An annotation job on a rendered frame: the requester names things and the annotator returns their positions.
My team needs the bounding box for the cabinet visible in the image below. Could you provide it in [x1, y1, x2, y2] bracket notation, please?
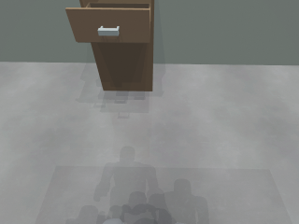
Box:
[79, 0, 155, 91]

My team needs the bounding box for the drawer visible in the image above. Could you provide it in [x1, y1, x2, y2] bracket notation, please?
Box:
[65, 2, 151, 44]

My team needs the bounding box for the handle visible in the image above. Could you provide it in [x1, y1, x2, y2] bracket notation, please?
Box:
[97, 26, 120, 36]

